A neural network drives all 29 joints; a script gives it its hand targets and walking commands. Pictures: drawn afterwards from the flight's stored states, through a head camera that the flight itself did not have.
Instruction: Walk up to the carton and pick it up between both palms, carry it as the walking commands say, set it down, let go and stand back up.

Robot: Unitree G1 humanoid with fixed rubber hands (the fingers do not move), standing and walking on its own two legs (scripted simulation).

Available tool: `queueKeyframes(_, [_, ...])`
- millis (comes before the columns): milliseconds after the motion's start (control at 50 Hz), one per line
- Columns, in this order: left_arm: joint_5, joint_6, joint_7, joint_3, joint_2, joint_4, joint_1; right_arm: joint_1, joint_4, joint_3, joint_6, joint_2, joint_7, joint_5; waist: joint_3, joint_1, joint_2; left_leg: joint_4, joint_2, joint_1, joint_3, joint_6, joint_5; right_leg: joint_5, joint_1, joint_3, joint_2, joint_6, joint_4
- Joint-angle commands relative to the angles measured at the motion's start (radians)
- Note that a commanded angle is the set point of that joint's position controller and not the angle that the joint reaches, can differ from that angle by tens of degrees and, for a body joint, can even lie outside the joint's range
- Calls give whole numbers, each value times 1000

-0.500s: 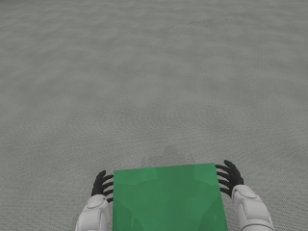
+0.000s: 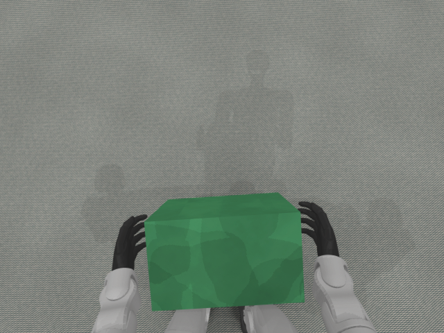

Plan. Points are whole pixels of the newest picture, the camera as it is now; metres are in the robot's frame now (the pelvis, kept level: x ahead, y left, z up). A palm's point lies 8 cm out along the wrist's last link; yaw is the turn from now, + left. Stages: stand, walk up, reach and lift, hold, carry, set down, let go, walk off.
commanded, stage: set down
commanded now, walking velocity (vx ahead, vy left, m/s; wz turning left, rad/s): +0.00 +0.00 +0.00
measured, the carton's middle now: (225, 242) +0.25 +0.05 -0.23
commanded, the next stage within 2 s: none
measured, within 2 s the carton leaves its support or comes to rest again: neither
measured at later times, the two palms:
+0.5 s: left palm (141, 224) +0.27 +0.23 -0.18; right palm (314, 217) +0.31 -0.15 -0.21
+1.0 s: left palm (147, 218) +0.29 +0.24 -0.27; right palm (300, 220) +0.31 -0.13 -0.26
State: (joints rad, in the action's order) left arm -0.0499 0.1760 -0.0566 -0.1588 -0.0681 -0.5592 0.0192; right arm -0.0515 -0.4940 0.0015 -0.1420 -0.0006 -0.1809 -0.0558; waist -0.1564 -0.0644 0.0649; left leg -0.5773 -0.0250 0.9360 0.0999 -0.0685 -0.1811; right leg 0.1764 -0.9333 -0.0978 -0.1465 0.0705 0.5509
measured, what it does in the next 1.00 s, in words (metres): lowers itself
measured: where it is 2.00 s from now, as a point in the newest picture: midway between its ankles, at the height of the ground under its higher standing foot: (224, 309)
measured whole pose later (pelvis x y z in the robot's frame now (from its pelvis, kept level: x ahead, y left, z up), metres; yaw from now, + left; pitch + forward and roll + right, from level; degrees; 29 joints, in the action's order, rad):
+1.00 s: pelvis -0.09 +0.05 -0.16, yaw +0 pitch +39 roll -2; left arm -0.13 -0.06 -0.14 -0.10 -0.15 -0.61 0.58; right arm -0.63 -0.67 -0.09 0.11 -0.19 -0.14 0.07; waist -0.10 -0.01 0.00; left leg -1.40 -0.09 1.65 0.02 0.03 -0.43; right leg 0.50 -1.59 -0.01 -0.13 0.02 1.42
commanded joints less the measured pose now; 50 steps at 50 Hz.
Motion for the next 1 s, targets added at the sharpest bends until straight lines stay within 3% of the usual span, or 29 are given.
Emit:
queueKeyframes(0, [-65, 146, 44, 233, -71, 332, 17, 123, 277, 346, -101, 233, 47, 5, -1013, -171, 93, 142, -13, -105, -123, 100, 361, -1447, 1062, -165, 270, -202, 233])
queueKeyframes(20, [-25, 156, 19, 132, -119, 338, 34, 92, 184, 238, -116, 97, 23, -30, -796, -164, -36, 100, 38, -347, -74, 115, 677, -1239, 579, -104, 258, -213, 181])
queueKeyframes(40, [-73, 171, 11, 115, -52, 321, 278, -160, 178, 224, -130, 98, 0, -21, -684, -147, -143, -23, 72, -607, 3, 114, 899, -823, 76, -69, 207, -188, 85])
queueKeyframes(60, [-61, 178, 28, 52, -78, 257, 381, -310, 249, 235, -141, 74, -18, -47, -764, -146, -175, -154, 53, -700, -8, 62, 836, -716, 23, -38, 146, -139, 44])
queueKeyframes(80, [-121, 183, 57, 110, -68, 314, 428, -404, 417, 321, -141, 74, -25, -11, -903, -145, -90, -176, -15, -379, -105, -15, 561, -1226, 541, -80, 163, -82, 80])
queueKeyframes(100, [-122, 181, 87, 61, -215, 301, 396, -332, 462, 245, -104, 40, -49, -55, -1030, -87, 211, -101, -35, 187, -168, -8, 176, -1732, 1117, -183, 265, -92, 177])
queueKeyframes(120, [-172, 141, 102, 107, -178, 285, 392, -244, 450, 293, -53, 111, -41, -15, -1027, -61, 322, 52, -48, 254, -163, 83, 23, -1612, 1175, -222, 285, -186, 199])
queueKeyframes(140, [-142, 87, 101, 94, -171, 253, 399, -306, 385, 274, -10, 58, -25, -19, -1055, -92, 216, 52, -62, 9, -158, 124, 129, -1195, 920, -170, 236, -233, 226])
queueKeyframes(160, [-152, 75, 114, 136, -107, 344, 363, -337, 430, 282, -4, 47, -20, -1, -1122, -105, 118, -57, -65, -230, -147, 94, 387, -1131, 777, -142, 204, -210, 251])
queueKeyframes(180, [-107, 67, 127, -13, -165, 257, 437, -374, 331, 167, 13, -25, -30, -48, -990, -127, 79, -128, -34, -97, -150, 73, 381, -1130, 683, -133, 222, -184, 256])
queueKeyframes(200, [-126, 68, 142, 12, -107, 227, 431, -400, 363, 236, 10, 38, -23, -10, -936, -139, 73, -137, -29, -59, -129, 55, 339, -1139, 682, -152, 228, -161, 238])
queueKeyframes(220, [-106, 45, 154, -17, -108, 129, 394, -443, 311, 201, 21, 16, -20, -22, -909, -105, 59, -159, -40, -23, -138, 49, 243, -1124, 702, -162, 230, -157, 236])
queueKeyframes(240, [-133, 29, 157, 6, -79, 118, 490, -509, 265, 225, 39, 17, -14, -5, -901, -101, 35, -174, -49, -43, -126, 59, 216, -1030, 658, -171, 226, -171, 259])
queueKeyframes(260, [-106, 9, 162, -43, -119, 33, 550, -554, 174, 165, 62, -42, -22, -40, -879, -97, 35, -211, -43, -20, -125, 61, 169, -917, 582, -163, 215, -173, 283])
queueKeyframes(280, [-96, -2, 168, -50, -102, -6, 565, -579, 132, 181, 82, -27, -24, -32, -866, -136, 40, -239, -38, -37, -123, 58, 152, -801, 531, -164, 198, -164, 284])
queueKeyframes(320, [-38, -33, 175, -101, -109, -95, 548, -588, 25, 155, 123, -8, -23, -55, -818, -157, 77, -296, -34, 12, -128, 53, 59, -619, 500, -185, 186, -145, 283])
queueKeyframes(340, [-11, -46, 177, -127, -113, -151, 566, -620, -31, 142, 137, -3, -21, -63, -771, -160, 87, -320, -32, 55, -130, 55, -9, -463, 472, -207, 187, -141, 274])
queueKeyframes(400, [4, -52, 174, -129, -87, -137, 750, -779, -50, 155, 162, 66, -9, -22, -786, -163, 104, -393, -33, 121, -126, 67, -94, -46, 405, -233, 187, -135, 267])
queueKeyframes(440, [20, -56, 162, -146, -88, -96, 830, -856, -39, 137, 176, 82, -5, -13, -826, -162, 132, -433, -36, 122, -116, 75, -86, 84, 357, -217, 172, -130, 288])
queueKeyframes(500, [24, -75, 144, -106, -38, -57, 889, -912, -44, 106, 185, 117, 13, -10, -844, -110, 139, -461, -43, 137, -101, 96, -58, 124, 268, -173, 142, -127, 367])
queueKeyframes(600, [2, -72, 103, -50, -41, 2, 874, -896, -5, 57, 156, 15, 14, 1, -908, -38, 57, -551, -48, 155, -86, 80, 28, -56, 155, -104, 95, -107, 525])
queueKeyframes(700, [-68, -98, 42, 64, -59, 134, 797, -863, 114, 61, 151, -99, 16, 81, -1104, 11, -27, -665, -47, -42, -57, 56, 300, -228, 78, -45, 50, -98, 670])
queueKeyframes(760, [-93, -128, 9, 126, -50, 219, 771, -812, 154, 37, 162, -133, 38, 110, -1206, 41, -92, -726, -30, -289, -23, 47, 533, -207, -91, -1, 23, -97, 704])
queueKeyframes(820, [-100, -162, -15, 160, -27, 235, 793, -812, 136, 9, 173, -147, 63, 125, -1166, 53, -160, -747, -14, -466, 12, 37, 641, -74, -319, 34, 12, -90, 706])
queueKeyframes(900, [-83, -187, -37, 164, -17, 198, 838, -853, 68, -24, 179, -159, 95, 133, -1061, 61, -174, -746, -11, -463, 31, 24, 600, 25, -454, 57, 13, -87, 724])
queueKeyframes(980, [-69, -193, -59, 142, -23, 122, 900, -927, -13, -55, 172, -183, 118, 142, -993, 56, -136, -724, -13, -330, 43, 24, 373, 107, -483, 68, 25, -87, 755])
